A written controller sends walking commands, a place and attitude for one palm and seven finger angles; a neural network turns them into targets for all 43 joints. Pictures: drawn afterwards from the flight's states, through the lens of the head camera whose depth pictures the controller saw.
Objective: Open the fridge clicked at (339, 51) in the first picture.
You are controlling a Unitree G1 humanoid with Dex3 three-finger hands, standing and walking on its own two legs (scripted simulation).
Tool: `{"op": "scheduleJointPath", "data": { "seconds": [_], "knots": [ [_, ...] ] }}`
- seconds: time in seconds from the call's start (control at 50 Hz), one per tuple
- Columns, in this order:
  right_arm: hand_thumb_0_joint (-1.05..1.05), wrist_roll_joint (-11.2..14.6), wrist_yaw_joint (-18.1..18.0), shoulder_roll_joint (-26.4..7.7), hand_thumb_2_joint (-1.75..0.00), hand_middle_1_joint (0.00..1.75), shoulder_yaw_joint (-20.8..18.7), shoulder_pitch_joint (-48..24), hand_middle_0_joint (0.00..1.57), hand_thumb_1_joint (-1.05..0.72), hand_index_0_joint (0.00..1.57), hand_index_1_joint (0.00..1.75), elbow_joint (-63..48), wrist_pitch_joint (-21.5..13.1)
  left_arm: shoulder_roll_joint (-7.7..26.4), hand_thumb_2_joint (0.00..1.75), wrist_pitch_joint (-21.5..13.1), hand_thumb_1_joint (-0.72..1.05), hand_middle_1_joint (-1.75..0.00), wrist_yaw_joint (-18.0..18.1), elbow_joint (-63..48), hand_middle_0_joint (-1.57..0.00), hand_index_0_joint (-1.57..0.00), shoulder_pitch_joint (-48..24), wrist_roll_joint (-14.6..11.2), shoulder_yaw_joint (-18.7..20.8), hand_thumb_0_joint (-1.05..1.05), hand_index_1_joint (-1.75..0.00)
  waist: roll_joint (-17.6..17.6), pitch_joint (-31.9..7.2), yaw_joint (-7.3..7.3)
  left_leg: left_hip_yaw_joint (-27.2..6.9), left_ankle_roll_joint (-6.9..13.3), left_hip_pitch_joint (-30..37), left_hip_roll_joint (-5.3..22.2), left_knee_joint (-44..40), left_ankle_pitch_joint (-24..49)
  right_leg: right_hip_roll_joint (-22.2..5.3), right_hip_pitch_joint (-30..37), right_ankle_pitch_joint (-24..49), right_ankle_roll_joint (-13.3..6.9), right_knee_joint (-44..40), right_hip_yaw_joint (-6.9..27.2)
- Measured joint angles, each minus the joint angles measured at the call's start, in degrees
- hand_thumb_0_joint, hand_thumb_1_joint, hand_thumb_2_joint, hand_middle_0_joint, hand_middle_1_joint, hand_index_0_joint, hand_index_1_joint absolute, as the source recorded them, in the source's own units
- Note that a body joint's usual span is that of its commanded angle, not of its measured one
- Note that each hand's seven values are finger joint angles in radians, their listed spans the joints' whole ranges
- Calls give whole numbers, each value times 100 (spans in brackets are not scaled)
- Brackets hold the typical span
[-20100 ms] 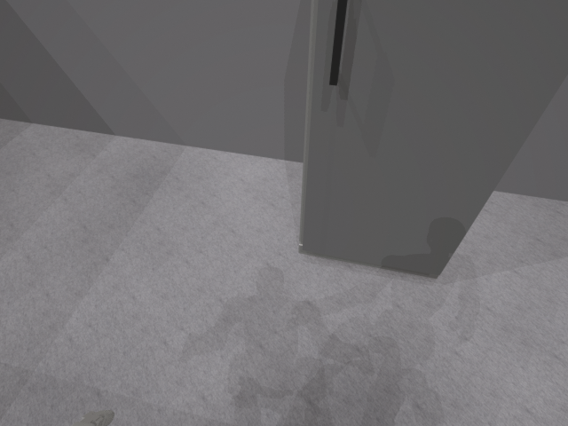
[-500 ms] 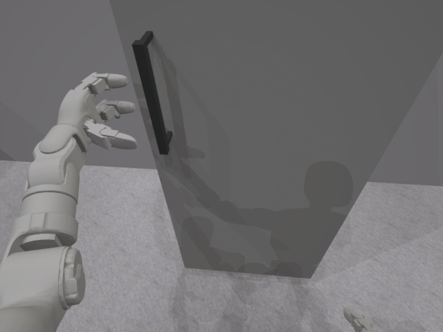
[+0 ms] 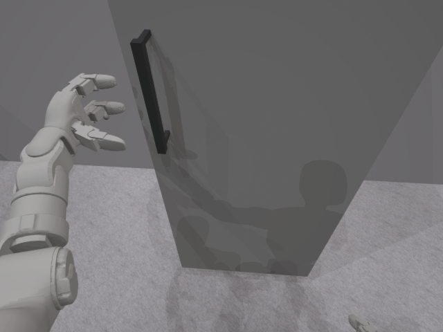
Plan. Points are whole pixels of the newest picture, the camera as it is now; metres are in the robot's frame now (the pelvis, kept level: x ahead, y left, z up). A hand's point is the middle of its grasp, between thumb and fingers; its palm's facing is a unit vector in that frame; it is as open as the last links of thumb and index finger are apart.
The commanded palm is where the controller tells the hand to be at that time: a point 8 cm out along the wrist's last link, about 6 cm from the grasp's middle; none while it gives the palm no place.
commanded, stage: move the hooked fingers beside the handle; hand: left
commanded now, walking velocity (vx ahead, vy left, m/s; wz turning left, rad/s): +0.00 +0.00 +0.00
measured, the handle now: (155, 98) +0.48 +0.14 +0.20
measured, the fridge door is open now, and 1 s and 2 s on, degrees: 0 0 0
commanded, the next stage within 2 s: feel for the door with the fingertips in 0.22 s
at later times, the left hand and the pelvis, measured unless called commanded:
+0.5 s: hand (117, 115) +0.42 +0.20 +0.20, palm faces -0.04 -1.00 +0.01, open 14.0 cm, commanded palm +0.40 +0.24 +0.20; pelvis +0.00 +0.01 +0.00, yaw +0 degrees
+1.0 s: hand (127, 112) +0.43 +0.18 +0.21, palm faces +0.00 -1.00 +0.00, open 14.0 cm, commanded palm +0.41 +0.23 +0.20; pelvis +0.00 +0.00 +0.00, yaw +0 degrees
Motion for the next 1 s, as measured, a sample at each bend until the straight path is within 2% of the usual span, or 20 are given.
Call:
{"op": "scheduleJointPath", "data": {
  "seconds": [0.14,0.26,0.4,0.74,0.86,1.0],
  "knots": [
    [1,-13,10,30,-90,30,28,-101,20,-91,20,30,-15,-27,-140,30,-4,-50,-120,68,-6,-30,-30,-77,-12,-101,-1,-120,4,2,22,-13,23,-24,-24,17,8,-23,-15,4,22,13,-14],
    [1,-27,8,77,-90,30,64,-127,20,-91,20,30,-63,-29,-85,30,-48,-50,-120,165,226,-30,-30,-224,92,-101,-1,-120,-11,16,-15,-6,31,-68,-27,27,14,-27,-61,14,32,23,-7],
    [1,-33,31,72,-90,30,51,-16,20,-91,20,30,-14,-33,-149,30,-102,-50,-120,134,107,-30,-30,-198,33,-111,-1,-120,-4,-7,3,25,46,-42,-37,1,5,-39,-45,18,48,-4,25],
    [1,-81,103,157,-90,30,34,-174,20,-91,20,30,5,28,-785,30,263,-50,-120,703,-722,-30,-30,87,90,-420,-1,-120,12,14,37,47,38,116,-42,-87,31,-42,87,32,44,-55,51],
    [1,-95,76,188,-90,30,65,-241,20,-91,20,30,-29,95,-661,30,298,-50,-120,766,-450,-30,-30,-51,151,-327,-1,-120,6,13,6,30,9,145,-15,-133,66,-11,114,58,13,-93,38],
    [1,-63,38,110,-90,30,29,-151,20,-91,20,30,46,93,-488,30,167,-50,-120,597,-38,-30,-30,-292,104,-361,-1,-120,10,9,21,-43,-19,81,-4,-91,68,8,86,46,-16,-76,-34]
  ]
}}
